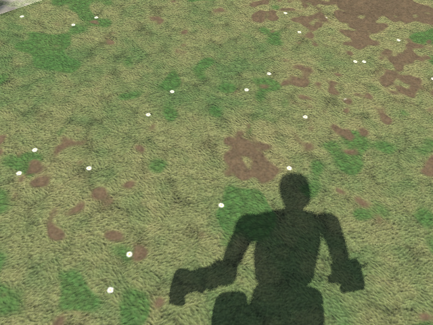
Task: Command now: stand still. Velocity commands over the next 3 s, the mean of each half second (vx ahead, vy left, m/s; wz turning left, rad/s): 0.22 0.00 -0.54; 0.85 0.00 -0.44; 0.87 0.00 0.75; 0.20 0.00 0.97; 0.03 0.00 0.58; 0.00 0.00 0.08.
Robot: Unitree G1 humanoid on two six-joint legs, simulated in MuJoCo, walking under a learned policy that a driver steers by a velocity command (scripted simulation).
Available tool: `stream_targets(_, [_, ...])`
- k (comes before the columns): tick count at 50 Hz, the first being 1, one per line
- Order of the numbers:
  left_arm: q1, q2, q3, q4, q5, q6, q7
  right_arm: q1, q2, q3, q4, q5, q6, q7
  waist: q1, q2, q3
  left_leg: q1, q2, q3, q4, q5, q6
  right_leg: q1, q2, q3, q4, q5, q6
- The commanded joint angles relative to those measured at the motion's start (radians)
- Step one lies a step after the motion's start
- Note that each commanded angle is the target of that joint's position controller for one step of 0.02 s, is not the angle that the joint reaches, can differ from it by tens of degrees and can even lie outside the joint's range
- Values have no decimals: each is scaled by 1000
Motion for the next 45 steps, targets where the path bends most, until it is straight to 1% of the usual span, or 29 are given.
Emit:
stream_targets(1, [25, 17, -9, -37, -6, 4, -9, 16, -47, 11, -37, -18, -20, -5, -27, 151, -146, 85, 270, -142, -138, 222, 136, 162, 1, -10, -157, 7, -26])
stream_targets(4, [24, 71, 7, -55, -13, 1, -20, 17, -136, -9, -19, -15, -11, -14, -26, 149, -90, 81, 314, -160, -95, 218, 144, 174, 43, -36, -213, -35, -53])
stream_targets(6, [73, 54, 4, -49, -14, -14, -25, -13, -149, -14, -18, 3, -5, -25, 10, 113, -83, 82, 313, -136, -27, 256, 117, 229, 55, -57, -348, 38, -75])
stream_targets(7, [80, 56, 3, -52, -9, -24, -27, -12, -147, -16, -13, 6, -6, -31, 18, 82, -70, 66, 286, -110, 21, 205, 78, 256, 46, -14, -458, 122, -91])
stream_targets(8, [98, 110, 15, -58, 7, -36, -26, -10, -122, -13, -25, 6, -6, -36, 8, -37, -67, 6, 204, -42, 170, 74, 22, 285, -64, 188, -565, 228, -127])
stream_targets(9, [102, 232, 52, -66, -5, -41, -26, -43, -83, -4, -71, 4, -3, -36, -10, -203, 5, -196, 7, 91, 317, -226, -57, 293, -254, 503, -603, 519, -236])
stream_targets(10, [185, 254, 66, -51, 0, -42, -30, -79, -76, 3, -82, -8, -1, -39, 48, -238, -4, -273, -18, 30, 509, -444, -66, 304, -333, 631, -664, 597, -344])
stream_targets(11, [179, 217, 64, -48, -4, -40, -27, -76, -80, 2, -73, -4, 0, -33, 28, -134, -7, -280, 13, -22, 606, -394, -70, 306, -285, 557, -650, 528, -350])
stream_targets(12, [116, 185, 60, -59, -8, -33, -21, -74, -79, 0, -61, 3, -2, -27, 0, -73, -5, -275, 34, -36, 618, -314, -75, 287, -210, 471, -635, 447, -307])
stream_targets(13, [88, 164, 60, -69, -10, -26, -21, -65, -90, -3, -60, -7, -9, -13, -11, -61, -49, -269, 55, -36, 575, -245, -77, 307, -141, 439, -665, 145, -265])
stream_targets(14, [77, 147, 60, -80, -10, -23, -23, -75, -94, -3, -61, -22, -16, 3, 4, -97, -74, -270, 58, -18, 559, -206, -84, 327, -103, 446, -709, -102, -256])
stream_targets(15, [83, 145, 62, -84, -10, -21, -29, -88, -92, -2, -61, -24, -20, 18, 18, -121, -75, -275, 52, 2, 530, -198, -97, 333, -90, 467, -746, -220, -257])
stream_targets(17, [127, 158, 73, -78, -10, -26, -38, -144, -80, 4, -79, -13, -35, 32, 50, -102, -57, -283, 44, 8, 435, -201, -123, 352, -89, 501, -758, -245, -266])
stream_targets(20, [130, 185, 87, -83, -8, -38, -37, -185, -60, 16, -94, -4, -59, 30, 64, -88, -56, -227, 29, -1, 272, -210, -138, 334, -66, 515, -711, -185, -262])
stream_targets(22, [44, 190, 91, -117, -9, -42, -44, -141, -63, 20, -89, 11, -69, 20, 25, -105, -57, -60, 8, 5, 134, -241, -126, 202, -32, 506, -682, -151, -240])
stream_targets(24, [-71, 171, 89, -155, -7, -40, -49, 18, -82, 12, -47, 32, -77, -9, -79, -68, -54, 242, 4, 35, -91, -106, -101, -6, 33, 474, -601, -137, -177])
stream_targets(25, [-103, 137, 81, -173, -9, -48, -45, 140, -145, -5, -15, 25, -85, -29, -131, -11, -68, 492, 69, 21, -138, -90, -82, -207, 109, 389, -482, -167, -101])
stream_targets(26, [-43, 36, 52, -179, -22, -59, -38, 177, -230, -20, -20, 10, -94, -44, -120, 216, -124, 584, 350, -261, -216, -361, -48, -316, 188, 230, -153, -207, -81])
stream_targets(27, [-69, 21, 33, -231, -20, -70, -37, 97, -322, -40, -51, -27, -92, -48, -78, 258, -110, 488, 570, -629, -311, -637, 57, -477, 154, 155, 32, -110, -73])
stream_targets(28, [-138, 88, 38, -253, -5, -69, -44, 46, -261, -34, -57, -40, -97, -41, -61, 146, -71, 392, 580, -641, -304, -662, 102, -487, 28, 139, 147, -3, -76])
stream_targets(29, [-144, 123, 49, -241, 8, -67, -60, 29, -194, -13, -60, -26, -104, -29, -46, 83, -47, 358, 503, -507, -289, -595, 78, -482, 23, 138, 186, 54, -72])
stream_targets(30, [-99, 125, 52, -220, 14, -62, -77, 27, -174, -4, -58, -20, -111, -21, -29, 93, -49, 339, 433, -376, -292, -496, 44, -452, 18, 126, 219, 97, -60])
stream_targets(33, [-87, 118, 44, -211, 20, -40, -112, 95, -168, 0, -22, -13, -129, -10, -33, 141, -18, 288, 349, -139, -323, -301, 8, -446, -7, 77, 347, 199, -48])
stream_targets(36, [-164, 109, 33, -229, 21, -33, -115, 187, -155, 0, 20, -17, -145, 4, -63, 117, 28, 297, 350, -42, -341, -233, 13, -496, -16, 87, 352, 257, -48])
stream_targets(38, [-210, 87, 21, -240, 25, -43, -113, 242, -137, 6, 53, -26, -159, 9, -68, 104, 78, 276, 349, -23, -375, -217, 38, -492, 13, 135, 251, 280, -58])
stream_targets(41, [-311, 95, 8, -266, 22, -61, -127, 248, -150, 4, 85, -14, -158, 7, -70, 105, 127, 251, 345, 56, -452, -76, 60, -365, 20, 34, -30, 285, -75])
stream_targets(43, [-348, 69, -10, -273, 24, -72, -132, 275, -167, 3, 126, 1, -147, 8, -72, 129, 130, 262, 345, 72, -473, 163, 73, -211, -4, -88, -179, 250, -106])
stream_targets(44, [-333, 59, -16, -265, 24, -76, -125, 279, -186, 0, 144, 4, -142, 8, -61, 144, 115, 282, 344, 94, -421, 374, 70, -122, 15, -108, -227, 195, -124])
stream_targets(45, [-279, 67, -12, -250, 26, -79, -111, 284, -218, -5, 161, 4, -139, 7, -28, 167, 64, 319, 349, 111, -304, 710, 69, -17, 63, -122, -252, 111, -140])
